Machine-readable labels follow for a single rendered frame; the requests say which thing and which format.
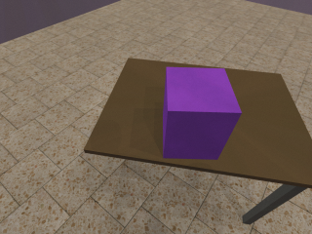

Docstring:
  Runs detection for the carton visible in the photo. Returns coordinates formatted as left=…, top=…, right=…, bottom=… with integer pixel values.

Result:
left=163, top=66, right=242, bottom=160

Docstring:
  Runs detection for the table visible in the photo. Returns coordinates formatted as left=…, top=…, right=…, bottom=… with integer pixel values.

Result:
left=83, top=58, right=312, bottom=225

